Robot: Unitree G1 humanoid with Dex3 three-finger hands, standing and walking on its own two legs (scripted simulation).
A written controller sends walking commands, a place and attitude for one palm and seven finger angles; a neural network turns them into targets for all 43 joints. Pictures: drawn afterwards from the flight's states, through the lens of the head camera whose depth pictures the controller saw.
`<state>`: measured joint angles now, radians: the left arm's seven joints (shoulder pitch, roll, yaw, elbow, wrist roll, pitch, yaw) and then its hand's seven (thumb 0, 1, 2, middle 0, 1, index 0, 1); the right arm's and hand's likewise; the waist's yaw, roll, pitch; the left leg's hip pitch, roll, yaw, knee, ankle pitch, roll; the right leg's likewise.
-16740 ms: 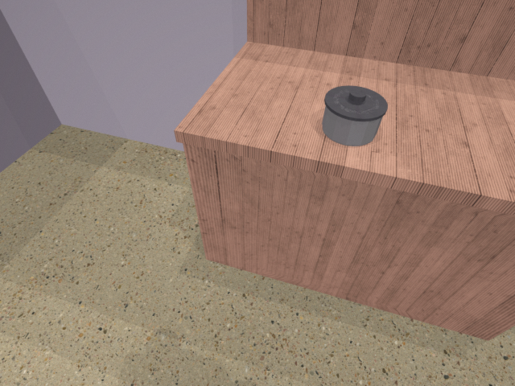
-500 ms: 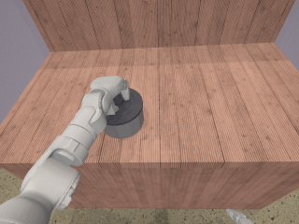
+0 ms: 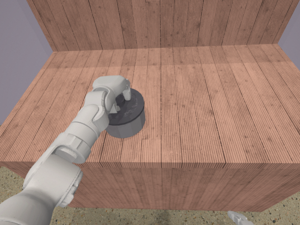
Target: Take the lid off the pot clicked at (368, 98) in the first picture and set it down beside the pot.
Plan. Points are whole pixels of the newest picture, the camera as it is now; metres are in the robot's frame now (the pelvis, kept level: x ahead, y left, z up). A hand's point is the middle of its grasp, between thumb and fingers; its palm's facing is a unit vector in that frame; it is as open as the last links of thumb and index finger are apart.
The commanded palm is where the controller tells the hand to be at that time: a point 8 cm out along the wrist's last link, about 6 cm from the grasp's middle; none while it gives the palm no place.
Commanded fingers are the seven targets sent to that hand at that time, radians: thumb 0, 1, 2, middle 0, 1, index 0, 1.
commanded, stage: close the fingers and squeeze the knob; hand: left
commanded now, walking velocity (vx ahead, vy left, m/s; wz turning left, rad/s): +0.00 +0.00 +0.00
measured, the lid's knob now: (118, 100) +0.47 +0.11 +0.07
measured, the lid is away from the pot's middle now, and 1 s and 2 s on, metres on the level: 0.00 0.01 0.02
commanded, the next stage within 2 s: lift the lid straight up in 0.30 s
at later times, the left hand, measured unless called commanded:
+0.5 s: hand (114, 102) +0.43 +0.11 +0.09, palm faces -0.31 -0.05 -0.95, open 7.1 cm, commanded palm +0.42 +0.12 +0.16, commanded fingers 0.00 0.73 0.91 -0.93 -1.03 -0.89 -1.00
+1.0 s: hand (110, 94) +0.44 +0.12 +0.13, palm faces -0.27 -0.05 -0.96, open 7.1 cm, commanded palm +0.42 +0.12 +0.21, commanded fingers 0.00 0.74 0.91 -0.94 -1.03 -0.90 -1.00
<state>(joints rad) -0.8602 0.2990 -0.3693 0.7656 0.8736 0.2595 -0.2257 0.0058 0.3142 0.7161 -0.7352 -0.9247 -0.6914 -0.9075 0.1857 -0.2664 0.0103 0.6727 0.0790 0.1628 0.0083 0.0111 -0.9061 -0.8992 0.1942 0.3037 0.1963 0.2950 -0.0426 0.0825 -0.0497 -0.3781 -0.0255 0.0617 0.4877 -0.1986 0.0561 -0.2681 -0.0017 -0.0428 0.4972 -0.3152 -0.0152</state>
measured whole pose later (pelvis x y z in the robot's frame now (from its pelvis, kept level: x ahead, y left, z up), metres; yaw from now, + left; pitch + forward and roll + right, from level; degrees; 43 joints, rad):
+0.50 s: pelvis +0.00 +0.00 +0.00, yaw +0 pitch +5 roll +0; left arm -0.84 0.31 -0.35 0.75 0.87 0.25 -0.23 0.00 0.30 0.73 -0.74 -0.94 -0.70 -0.90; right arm 0.19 -0.27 0.01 0.67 0.08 0.15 0.01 0.01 -0.91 -0.90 0.19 0.30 0.20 0.30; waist -0.05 0.08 -0.05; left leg -0.37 -0.02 0.07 0.48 -0.20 0.06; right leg -0.26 0.00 -0.04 0.49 -0.31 -0.01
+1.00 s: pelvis +0.00 +0.00 +0.00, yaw +0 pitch +4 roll +0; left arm -0.88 0.34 -0.36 0.67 0.85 0.30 -0.29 -0.01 0.30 0.73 -0.75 -0.93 -0.70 -0.89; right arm 0.15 -0.26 0.02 0.67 0.08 0.12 0.01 0.01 -0.91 -0.90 0.19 0.30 0.20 0.30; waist -0.04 0.09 -0.04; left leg -0.34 -0.03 0.06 0.46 -0.19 0.06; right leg -0.23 -0.01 -0.04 0.47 -0.31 -0.01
